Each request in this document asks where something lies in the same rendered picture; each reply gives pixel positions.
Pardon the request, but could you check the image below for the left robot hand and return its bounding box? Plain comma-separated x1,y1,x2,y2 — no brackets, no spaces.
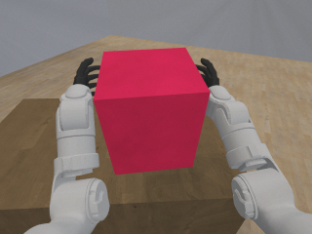
73,58,100,97

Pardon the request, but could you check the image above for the robot right upper arm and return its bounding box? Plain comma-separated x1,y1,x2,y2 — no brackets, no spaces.
231,168,312,234

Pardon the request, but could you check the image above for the carton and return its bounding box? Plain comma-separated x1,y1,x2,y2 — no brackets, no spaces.
94,48,211,176

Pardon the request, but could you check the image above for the robot left upper arm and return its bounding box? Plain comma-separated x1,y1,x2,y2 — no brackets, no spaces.
23,177,110,234

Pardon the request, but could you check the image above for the right robot hand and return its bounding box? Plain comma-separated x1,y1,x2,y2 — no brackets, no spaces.
195,58,219,88

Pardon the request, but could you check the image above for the pedestal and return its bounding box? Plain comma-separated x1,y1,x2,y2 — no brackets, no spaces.
0,98,246,234

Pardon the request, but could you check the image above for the robot right forearm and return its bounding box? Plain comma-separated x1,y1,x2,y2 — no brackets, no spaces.
205,85,295,204

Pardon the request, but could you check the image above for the robot left forearm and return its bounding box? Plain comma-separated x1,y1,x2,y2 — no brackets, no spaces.
50,84,99,219

